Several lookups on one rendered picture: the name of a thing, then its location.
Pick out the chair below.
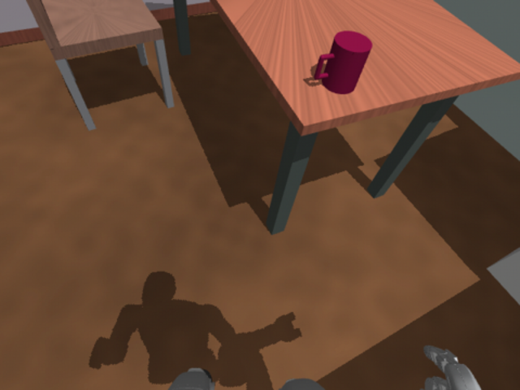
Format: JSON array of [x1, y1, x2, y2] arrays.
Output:
[[26, 0, 174, 131]]

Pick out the table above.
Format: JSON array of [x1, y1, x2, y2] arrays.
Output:
[[173, 0, 520, 235]]

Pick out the mug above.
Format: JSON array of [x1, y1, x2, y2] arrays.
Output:
[[314, 31, 372, 94]]

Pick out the right robot hand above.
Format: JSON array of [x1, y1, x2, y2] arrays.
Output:
[[419, 345, 481, 390]]

